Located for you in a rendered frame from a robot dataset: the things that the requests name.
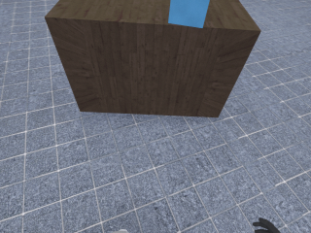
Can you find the carton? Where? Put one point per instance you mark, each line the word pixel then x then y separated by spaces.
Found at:
pixel 188 12

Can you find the robot right hand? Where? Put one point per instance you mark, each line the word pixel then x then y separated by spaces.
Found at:
pixel 265 224

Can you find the pedestal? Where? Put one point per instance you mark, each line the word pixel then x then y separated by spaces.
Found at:
pixel 123 57

